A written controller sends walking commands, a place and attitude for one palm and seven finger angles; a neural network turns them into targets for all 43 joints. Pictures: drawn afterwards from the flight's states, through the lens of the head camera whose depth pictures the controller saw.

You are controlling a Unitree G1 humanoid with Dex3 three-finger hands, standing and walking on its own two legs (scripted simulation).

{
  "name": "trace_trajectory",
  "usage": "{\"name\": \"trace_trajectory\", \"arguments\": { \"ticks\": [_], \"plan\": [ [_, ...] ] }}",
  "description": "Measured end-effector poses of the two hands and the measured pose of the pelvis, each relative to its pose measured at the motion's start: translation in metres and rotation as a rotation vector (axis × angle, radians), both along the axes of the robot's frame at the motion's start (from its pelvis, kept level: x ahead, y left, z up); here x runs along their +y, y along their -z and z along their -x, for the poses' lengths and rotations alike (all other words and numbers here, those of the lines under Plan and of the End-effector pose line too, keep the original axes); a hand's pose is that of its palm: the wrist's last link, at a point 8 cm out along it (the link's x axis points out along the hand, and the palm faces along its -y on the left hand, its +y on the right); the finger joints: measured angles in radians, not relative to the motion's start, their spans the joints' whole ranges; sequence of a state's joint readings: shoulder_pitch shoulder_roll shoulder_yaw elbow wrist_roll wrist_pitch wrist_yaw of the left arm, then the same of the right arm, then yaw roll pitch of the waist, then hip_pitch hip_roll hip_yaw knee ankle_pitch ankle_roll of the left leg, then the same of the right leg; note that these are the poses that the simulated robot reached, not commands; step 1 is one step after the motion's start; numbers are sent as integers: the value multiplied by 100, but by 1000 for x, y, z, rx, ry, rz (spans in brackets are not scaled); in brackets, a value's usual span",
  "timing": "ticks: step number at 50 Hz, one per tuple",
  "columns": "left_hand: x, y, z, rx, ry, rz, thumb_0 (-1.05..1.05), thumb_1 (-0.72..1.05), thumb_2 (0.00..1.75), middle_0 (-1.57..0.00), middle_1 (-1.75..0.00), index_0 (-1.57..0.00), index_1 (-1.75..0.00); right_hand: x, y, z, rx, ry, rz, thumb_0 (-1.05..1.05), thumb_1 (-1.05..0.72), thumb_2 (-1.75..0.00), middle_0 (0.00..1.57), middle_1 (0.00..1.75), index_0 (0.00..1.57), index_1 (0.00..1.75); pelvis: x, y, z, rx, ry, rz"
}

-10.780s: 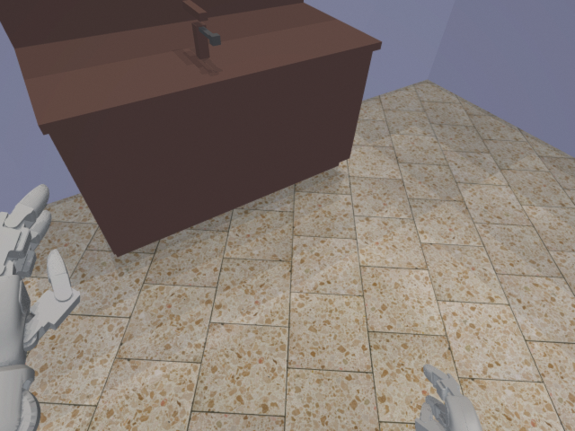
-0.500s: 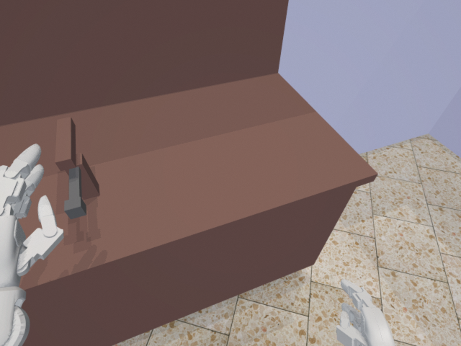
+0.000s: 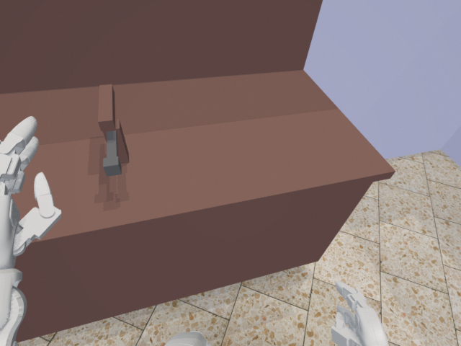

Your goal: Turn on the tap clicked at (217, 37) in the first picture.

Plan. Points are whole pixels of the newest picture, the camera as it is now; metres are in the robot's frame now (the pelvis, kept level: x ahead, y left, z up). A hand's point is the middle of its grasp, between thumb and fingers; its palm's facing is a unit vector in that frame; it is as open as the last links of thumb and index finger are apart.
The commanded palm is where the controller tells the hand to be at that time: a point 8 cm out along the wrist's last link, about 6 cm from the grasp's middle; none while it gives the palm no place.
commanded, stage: come to a stop and stand still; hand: left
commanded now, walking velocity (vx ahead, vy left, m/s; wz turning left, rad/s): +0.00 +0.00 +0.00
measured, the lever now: (112, 166) +0.41 +0.28 +0.06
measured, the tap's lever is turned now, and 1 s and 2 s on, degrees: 0 0 0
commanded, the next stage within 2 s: look again from close up in 1.12 s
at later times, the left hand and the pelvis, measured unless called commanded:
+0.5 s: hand (44, 233) +0.19 +0.25 +0.17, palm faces +0.39 -0.85 -0.34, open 7.4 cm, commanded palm +0.14 +0.28 +0.19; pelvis -0.04 +0.01 +0.02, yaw -3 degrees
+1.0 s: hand out of the picture +0.16 +0.31 +0.17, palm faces +0.42 -0.85 -0.32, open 7.4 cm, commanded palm +0.11 +0.34 +0.19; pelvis -0.06 +0.06 +0.02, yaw -1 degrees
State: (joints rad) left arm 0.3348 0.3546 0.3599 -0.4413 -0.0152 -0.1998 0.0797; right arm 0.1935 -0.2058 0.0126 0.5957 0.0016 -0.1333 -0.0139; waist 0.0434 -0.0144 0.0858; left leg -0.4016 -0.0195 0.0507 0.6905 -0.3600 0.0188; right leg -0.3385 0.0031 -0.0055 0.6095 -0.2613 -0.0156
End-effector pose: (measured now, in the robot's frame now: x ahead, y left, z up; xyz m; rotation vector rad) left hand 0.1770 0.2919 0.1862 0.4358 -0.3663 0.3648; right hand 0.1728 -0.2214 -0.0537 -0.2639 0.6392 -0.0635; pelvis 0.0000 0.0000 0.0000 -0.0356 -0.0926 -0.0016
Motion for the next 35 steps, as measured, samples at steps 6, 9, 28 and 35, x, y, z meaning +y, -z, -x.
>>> {"name": "trace_trajectory", "arguments": {
  "ticks": [6,9,28,35],
  "plan": [
    [4,3,-1,-26,7,40,2,89,90,-21,-30,-21,-30,3,6,24,9,43,-18,2,-90,-90,21,30,20,30,4,5,16,-26,1,-6],
    [-1,-9,5,-27,13,27,2,89,90,-21,-30,-21,-30,8,5,39,46,40,-50,2,-90,-90,21,30,20,30,3,-4,20,1,3,-18],
    [-2,3,21,88,22,83,2,89,90,-21,-30,-21,-30,-2,-9,68,27,87,20,2,-90,-90,21,30,20,30,20,-19,42,82,46,-56],
    [9,-27,32,39,81,-71,2,89,90,-21,-30,-22,-30,12,-10,71,-5,125,-19,2,-90,-90,20,30,20,30,33,-17,53,45,37,-40]
  ]
}}
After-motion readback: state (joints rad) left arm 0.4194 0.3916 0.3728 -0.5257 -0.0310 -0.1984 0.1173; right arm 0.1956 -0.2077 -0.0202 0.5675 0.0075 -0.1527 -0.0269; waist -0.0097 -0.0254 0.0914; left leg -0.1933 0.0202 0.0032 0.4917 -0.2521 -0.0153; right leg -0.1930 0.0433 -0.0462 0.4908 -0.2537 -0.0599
